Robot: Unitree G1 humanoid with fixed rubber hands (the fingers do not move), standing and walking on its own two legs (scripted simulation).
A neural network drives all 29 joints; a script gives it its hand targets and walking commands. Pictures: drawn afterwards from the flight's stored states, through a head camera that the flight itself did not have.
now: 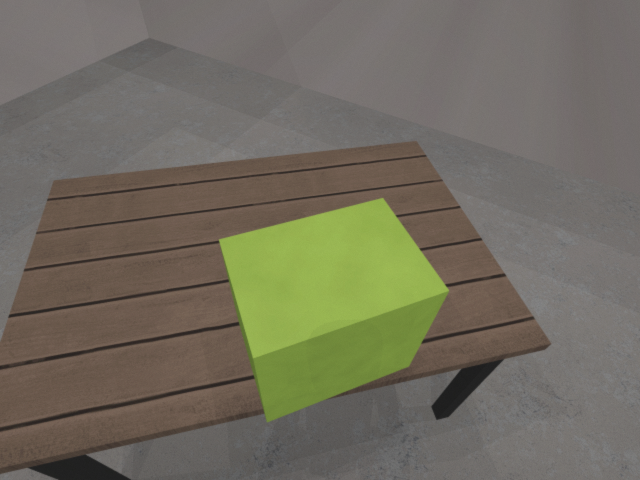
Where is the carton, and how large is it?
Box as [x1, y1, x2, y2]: [219, 198, 448, 421]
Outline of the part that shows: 382,198 219,239 240,328 267,421 408,366 441,305 448,289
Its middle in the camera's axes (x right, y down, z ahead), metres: +0.01 +0.12 +0.64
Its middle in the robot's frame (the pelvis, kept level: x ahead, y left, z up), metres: +0.39 -0.01 -0.09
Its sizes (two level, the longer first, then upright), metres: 0.273 0.194 0.256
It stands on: a table, 0.56 m high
